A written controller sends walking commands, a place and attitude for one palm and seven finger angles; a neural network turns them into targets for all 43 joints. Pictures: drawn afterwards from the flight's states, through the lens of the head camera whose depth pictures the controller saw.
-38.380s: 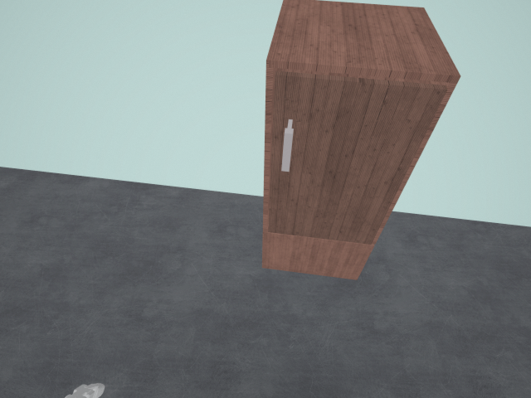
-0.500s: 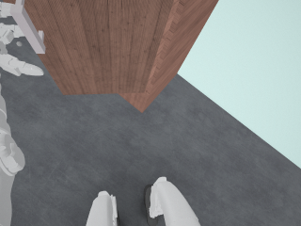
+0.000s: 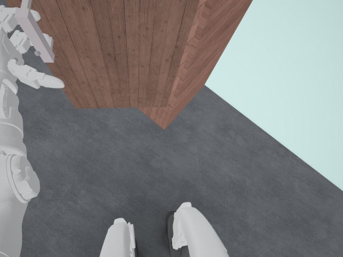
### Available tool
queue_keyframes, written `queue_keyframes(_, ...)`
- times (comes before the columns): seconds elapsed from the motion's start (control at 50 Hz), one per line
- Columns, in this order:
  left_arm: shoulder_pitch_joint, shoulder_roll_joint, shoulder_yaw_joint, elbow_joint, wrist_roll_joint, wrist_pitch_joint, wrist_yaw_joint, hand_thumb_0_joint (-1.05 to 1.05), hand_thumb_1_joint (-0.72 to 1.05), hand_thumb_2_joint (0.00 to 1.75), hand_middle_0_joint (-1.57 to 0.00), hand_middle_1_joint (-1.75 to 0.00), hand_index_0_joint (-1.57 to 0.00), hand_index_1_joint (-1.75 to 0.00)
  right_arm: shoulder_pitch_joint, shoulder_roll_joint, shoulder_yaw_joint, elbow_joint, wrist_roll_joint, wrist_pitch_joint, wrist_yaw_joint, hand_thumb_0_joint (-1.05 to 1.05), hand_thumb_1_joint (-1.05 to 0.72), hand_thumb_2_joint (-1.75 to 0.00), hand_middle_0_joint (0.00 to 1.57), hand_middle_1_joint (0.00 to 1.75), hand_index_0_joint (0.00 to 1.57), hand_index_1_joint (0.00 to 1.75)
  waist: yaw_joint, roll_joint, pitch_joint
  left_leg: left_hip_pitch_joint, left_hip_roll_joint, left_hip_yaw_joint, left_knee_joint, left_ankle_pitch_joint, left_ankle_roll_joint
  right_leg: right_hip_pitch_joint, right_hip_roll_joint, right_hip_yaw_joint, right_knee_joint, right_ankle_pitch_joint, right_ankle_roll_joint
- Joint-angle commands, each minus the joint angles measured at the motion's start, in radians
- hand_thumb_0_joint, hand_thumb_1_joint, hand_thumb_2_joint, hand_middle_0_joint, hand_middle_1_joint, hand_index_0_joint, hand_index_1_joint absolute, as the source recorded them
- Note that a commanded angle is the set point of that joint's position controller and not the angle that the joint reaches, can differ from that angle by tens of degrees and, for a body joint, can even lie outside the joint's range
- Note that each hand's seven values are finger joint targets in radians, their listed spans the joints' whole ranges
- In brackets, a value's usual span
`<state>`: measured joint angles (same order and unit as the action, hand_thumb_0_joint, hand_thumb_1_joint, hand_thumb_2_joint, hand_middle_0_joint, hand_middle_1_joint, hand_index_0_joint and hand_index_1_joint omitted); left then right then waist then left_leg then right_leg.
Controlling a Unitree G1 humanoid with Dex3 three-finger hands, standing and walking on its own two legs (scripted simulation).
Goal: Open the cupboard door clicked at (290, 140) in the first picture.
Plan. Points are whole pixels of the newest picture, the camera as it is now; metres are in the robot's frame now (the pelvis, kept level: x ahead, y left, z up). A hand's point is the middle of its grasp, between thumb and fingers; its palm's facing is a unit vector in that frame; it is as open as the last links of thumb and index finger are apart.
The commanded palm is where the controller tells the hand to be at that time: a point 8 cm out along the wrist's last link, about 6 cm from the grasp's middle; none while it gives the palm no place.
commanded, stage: slide the fingers in behind the handle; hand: left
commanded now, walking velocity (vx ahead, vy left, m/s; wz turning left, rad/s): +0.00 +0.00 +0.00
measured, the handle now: (38, 30) +0.58 +0.23 +0.05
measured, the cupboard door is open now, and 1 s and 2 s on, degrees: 44 44 76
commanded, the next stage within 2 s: close the thumb around the handle in 0.36 s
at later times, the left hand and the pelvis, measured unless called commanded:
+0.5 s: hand (40, 53) +0.53 +0.22 +0.05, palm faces +0.00 -1.00 -0.02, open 13.9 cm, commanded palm +0.52 +0.24 +0.05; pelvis +0.00 +0.00 +0.00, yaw +0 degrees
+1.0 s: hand (45, 52) +0.54 +0.21 +0.05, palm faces +0.00 -1.00 -0.03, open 6.8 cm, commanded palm +0.52 +0.24 +0.05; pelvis +0.00 +0.00 +0.00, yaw +0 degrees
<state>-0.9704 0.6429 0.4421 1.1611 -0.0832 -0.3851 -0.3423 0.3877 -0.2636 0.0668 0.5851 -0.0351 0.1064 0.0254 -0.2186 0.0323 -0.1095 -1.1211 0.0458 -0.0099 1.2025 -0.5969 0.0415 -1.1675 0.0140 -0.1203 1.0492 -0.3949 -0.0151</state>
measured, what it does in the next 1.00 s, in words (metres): stands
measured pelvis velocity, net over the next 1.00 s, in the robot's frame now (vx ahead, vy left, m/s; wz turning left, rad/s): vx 0.00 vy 0.00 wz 0.00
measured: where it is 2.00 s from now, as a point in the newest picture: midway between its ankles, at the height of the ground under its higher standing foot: (153, 255)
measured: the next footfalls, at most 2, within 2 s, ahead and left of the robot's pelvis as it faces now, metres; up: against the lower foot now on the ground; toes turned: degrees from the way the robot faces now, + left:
none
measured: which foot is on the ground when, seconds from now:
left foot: down 0.00-1.00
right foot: down 0.00-1.00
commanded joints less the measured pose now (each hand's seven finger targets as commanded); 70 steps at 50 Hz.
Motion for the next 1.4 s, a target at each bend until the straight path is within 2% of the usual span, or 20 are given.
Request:
queue_keyframes(0.0, -0.416, 0.215, 0.016, -0.204, -0.013, -0.072, 0.003, 0.00, -0.50, 0.30, -0.30, -1.20, -0.30, -1.20, 0.226, -0.205, -0.076, -0.012, 0.001, -0.006, -0.012, 0.00, -0.90, -0.90, 0.20, 0.30, 0.20, 0.30, -0.022, 0.220, -0.552, 0.410, -0.004, -0.088, -0.129, 0.666, -0.031, 0.318, 0.037, 0.064, -0.049, 0.345, -0.014)
queue_keyframes(0.28, -0.407, 0.253, 0.042, -0.154, 0.004, -0.090, 0.018, 0.00, -0.50, 0.30, -0.30, -1.20, -0.30, -1.20, 0.213, -0.206, -0.071, -0.027, 0.003, -0.005, -0.013, 0.00, -0.90, -0.90, 0.20, 0.30, 0.20, 0.30, -0.017, 0.176, -0.528, 0.328, -0.010, -0.075, -0.131, 0.584, -0.026, 0.355, 0.033, 0.073, -0.040, 0.335, -0.010)
queue_keyframes(0.32, -0.424, 0.286, 0.067, -0.178, 0.002, -0.097, 0.014, 0.00, -0.50, 0.30, -0.30, -1.20, -0.30, -1.20, 0.215, -0.209, -0.072, -0.027, 0.001, -0.007, -0.017, 0.00, -0.90, -0.90, 0.20, 0.30, 0.20, 0.30, -0.010, 0.194, -0.572, 0.338, -0.011, -0.076, -0.124, 0.598, -0.026, 0.364, 0.031, 0.077, -0.032, 0.347, -0.010)
queue_keyframes(0.36, -0.416, 0.241, 0.033, -0.172, 0.002, -0.091, 0.009, 0.00, -0.50, 0.30, -0.30, -1.20, -0.30, -1.20, 0.216, -0.204, -0.073, -0.024, 0.003, -0.008, -0.016, 0.00, -0.90, -0.90, 0.20, 0.30, 0.20, 0.30, -0.018, 0.196, -0.563, 0.352, -0.010, -0.078, -0.123, 0.609, -0.028, 0.346, 0.031, 0.073, -0.036, 0.344, -0.009)
queue_keyframes(0.44, -0.407, 0.239, 0.032, -0.173, -0.004, -0.089, 0.002, 0.00, -0.50, 0.30, -0.30, -1.20, -0.30, -1.20, 0.213, -0.204, -0.073, -0.023, 0.004, -0.009, -0.016, 0.00, -0.90, -0.90, 0.20, 0.30, 0.20, 0.30, -0.012, 0.199, -0.566, 0.355, -0.011, -0.077, -0.123, 0.608, -0.029, 0.348, 0.032, 0.074, -0.036, 0.344, -0.009)
queue_keyframes(0.5, -0.447, 0.231, 0.020, -0.182, -0.005, -0.090, 0.005, 0.00, -0.33, 0.37, -0.31, -1.22, -0.31, -1.22, 0.217, -0.207, -0.072, -0.018, 0.002, -0.012, -0.019, 0.00, -0.90, -0.90, 0.20, 0.30, 0.20, 0.30, -0.029, 0.199, -0.548, 0.367, -0.008, -0.087, -0.122, 0.604, -0.028, 0.314, 0.033, 0.069, -0.037, 0.321, -0.011)
queue_keyframes(0.64, -0.451, 0.245, 0.027, -0.188, 0.002, -0.092, 0.012, 0.00, 0.06, 0.54, -0.34, -1.26, -0.34, -1.26, 0.219, -0.209, -0.072, -0.013, -0.001, -0.012, -0.018, 0.00, -0.90, -0.90, 0.20, 0.30, 0.20, 0.30, -0.016, 0.234, -0.578, 0.394, -0.007, -0.092, -0.118, 0.637, -0.038, 0.307, 0.031, 0.067, -0.031, 0.323, -0.012)
queue_keyframes(0.7, -0.429, 0.195, 0.000, -0.178, -0.006, -0.089, 0.014, 0.00, 0.23, 0.61, -0.35, -1.28, -0.35, -1.28, 0.222, -0.206, -0.074, -0.016, 0.000, -0.011, -0.015, 0.00, -0.90, -0.90, 0.20, 0.30, 0.20, 0.30, -0.026, 0.213, -0.555, 0.418, -0.003, -0.101, -0.124, 0.674, -0.043, 0.285, 0.034, 0.058, -0.038, 0.322, -0.012)
queue_keyframes(0.78, -0.440, 0.219, 0.014, -0.141, 0.003, -0.076, 0.027, 0.00, 0.45, 0.71, -0.37, -1.30, -0.37, -1.30, 0.216, -0.207, -0.069, -0.015, 0.001, -0.008, -0.017, 0.00, -0.90, -0.90, 0.20, 0.30, 0.20, 0.30, -0.030, 0.174, -0.511, 0.333, -0.011, -0.083, -0.127, 0.571, -0.028, 0.314, 0.033, 0.068, -0.043, 0.306, -0.008)
queue_keyframes(0.84, -0.470, 0.256, 0.035, -0.205, 0.012, -0.103, 0.038, 0.00, 0.62, 0.78, -0.38, -1.32, -0.38, -1.32, 0.218, -0.207, -0.071, -0.016, -0.004, -0.014, -0.017, 0.00, -0.90, -0.90, 0.20, 0.30, 0.20, 0.30, -0.014, 0.233, -0.589, 0.390, -0.010, -0.092, -0.122, 0.630, -0.040, 0.319, 0.030, 0.069, -0.030, 0.325, -0.012)
queue_keyframes(0.86, -0.451, 0.215, 0.009, -0.175, 0.012, -0.100, 0.037, 0.00, 0.68, 0.80, -0.38, -1.33, -0.38, -1.33, 0.216, -0.202, -0.072, -0.015, -0.003, -0.014, -0.014, 0.00, -0.90, -0.90, 0.20, 0.30, 0.20, 0.30, -0.022, 0.222, -0.567, 0.382, -0.011, -0.085, -0.119, 0.616, -0.037, 0.311, 0.031, 0.070, -0.036, 0.321, -0.010)
queue_keyframes(0.9, -0.434, 0.243, 0.032, -0.134, 0.009, -0.096, 0.036, 0.00, 0.79, 0.85, -0.39, -1.34, -0.39, -1.34, 0.220, -0.207, -0.068, -0.014, -0.002, -0.014, -0.018, 0.00, -0.90, -0.90, 0.20, 0.30, 0.20, 0.30, -0.028, 0.158, -0.531, 0.323, -0.012, -0.083, -0.121, 0.570, -0.026, 0.337, 0.033, 0.071, -0.035, 0.320, -0.011)
queue_keyframes(0.94, -0.467, 0.245, 0.026, -0.154, 0.011, -0.093, 0.032, 0.00, 0.90, 0.90, -0.40, -1.35, -0.40, -1.35, 0.215, -0.206, -0.068, -0.015, -0.001, -0.016, -0.018, 0.00, -0.90, -0.90, 0.20, 0.30, 0.20, 0.30, -0.027, 0.187, -0.547, 0.309, -0.015, -0.073, -0.118, 0.546, -0.023, 0.350, 0.030, 0.079, -0.036, 0.321, -0.009)
queue_keyframes(0.96, -0.437, 0.280, 0.053, -0.148, 0.016, -0.092, 0.032, 0.00, 0.90, 0.90, -0.40, -1.35, -0.40, -1.35, 0.218, -0.209, -0.067, -0.020, -0.001, -0.015, -0.019, 0.00, -0.90, -0.90, 0.20, 0.30, 0.20, 0.30, -0.010, 0.185, -0.557, 0.308, -0.016, -0.074, -0.122, 0.555, -0.024, 0.365, 0.030, 0.079, -0.034, 0.326, -0.012)
queue_keyframes(1.02, -0.448, 0.247, 0.029, -0.171, 0.010, -0.097, 0.028, 0.00, 0.90, 0.90, -0.40, -1.35, -0.40, -1.35, 0.218, -0.205, -0.069, -0.020, -0.001, -0.016, -0.016, 0.00, -0.90, -0.90, 0.20, 0.30, 0.20, 0.30, -0.019, 0.205, -0.572, 0.352, -0.011, -0.086, -0.120, 0.603, -0.032, 0.337, 0.031, 0.071, -0.029, 0.336, -0.011)
queue_keyframes(1.08, -0.435, 0.295, 0.072, -0.169, 0.006, -0.087, 0.030, 0.00, 0.90, 0.90, -0.40, -1.35, -0.40, -1.35, 0.218, -0.208, -0.068, -0.024, 0.001, -0.013, -0.019, 0.00, -0.90, -0.90, 0.20, 0.30, 0.20, 0.30, -0.007, 0.186, -0.572, 0.311, -0.014, -0.074, -0.118, 0.580, -0.025, 0.379, 0.030, 0.080, -0.030, 0.353, -0.010)
queue_keyframes(1.22, -0.434, 0.286, 0.064, -0.181, 0.023, -0.098, 0.054, 0.00, 0.90, 0.90, -0.40, -1.35, -0.40, -1.35, 0.218, -0.204, -0.069, -0.028, -0.002, -0.015, -0.017, 0.00, -0.90, -0.90, 0.20, 0.30, 0.20, 0.30, -0.009, 0.191, -0.581, 0.316, -0.014, -0.071, -0.113, 0.582, -0.024, 0.372, 0.028, 0.083, -0.025, 0.357, -0.009)
queue_keyframes(1.26, -0.450, 0.212, 0.008, -0.177, 0.017, -0.095, 0.049, 0.00, 0.90, 0.90, -0.40, -1.35, -0.40, -1.35, 0.217, -0.199, -0.070, -0.025, -0.001, -0.017, -0.015, 0.00, -0.90, -0.90, 0.20, 0.30, 0.20, 0.30, -0.026, 0.188, -0.557, 0.324, -0.014, -0.076, -0.119, 0.571, -0.025, 0.351, 0.029, 0.079, -0.032, 0.341, -0.006)
queue_keyframes(1.32, -0.384, 0.234, 0.043, -0.217, 0.005, -0.107, 0.046, 0.00, 0.90, 0.90, -0.40, -1.35, -0.40, -1.35, 0.222, -0.203, -0.078, -0.028, -0.001, -0.018, -0.013, 0.00, -0.90, -0.90, 0.20, 0.30, 0.20, 0.30, 0.006, 0.221, -0.626, 0.391, -0.011, -0.077, -0.120, 0.656, -0.036, 0.363, 0.028, 0.077, -0.029, 0.373, -0.009)
queue_keyframes(1.38, -0.282, 0.203, 0.031, -0.234, -0.008, -0.102, 0.037, 0.00, 0.90, 0.90, -0.40, -1.35, -0.40, -1.35, 0.206, -0.198, -0.080, -0.044, 0.007, -0.015, -0.008, 0.00, -0.90, -0.90, 0.20, 0.30, 0.20, 0.30, 0.026, 0.162, -0.596, 0.358, -0.015, -0.063, -0.143, 0.614, -0.028, 0.423, 0.030, 0.080, -0.046, 0.381, -0.008)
